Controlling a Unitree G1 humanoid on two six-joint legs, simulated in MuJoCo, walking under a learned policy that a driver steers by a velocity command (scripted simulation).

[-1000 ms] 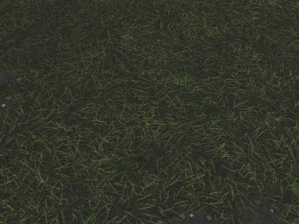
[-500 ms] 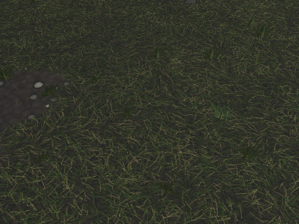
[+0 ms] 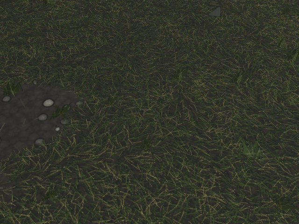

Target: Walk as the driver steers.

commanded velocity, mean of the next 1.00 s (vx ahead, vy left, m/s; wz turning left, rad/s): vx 0.50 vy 0.00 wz -0.46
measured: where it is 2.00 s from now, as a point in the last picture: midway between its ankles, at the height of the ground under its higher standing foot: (188, 163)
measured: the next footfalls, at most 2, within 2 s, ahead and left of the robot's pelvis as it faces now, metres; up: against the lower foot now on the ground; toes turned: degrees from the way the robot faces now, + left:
right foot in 0.18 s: +0.30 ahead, -0.11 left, +0.00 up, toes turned -6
left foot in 0.64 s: +0.61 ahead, +0.05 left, +0.00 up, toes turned -25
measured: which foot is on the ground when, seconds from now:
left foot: down 0.00-0.20, up 0.22-0.62, down 0.64-1.00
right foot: up 0.00-0.16, down 0.18-0.62, up 0.64-1.00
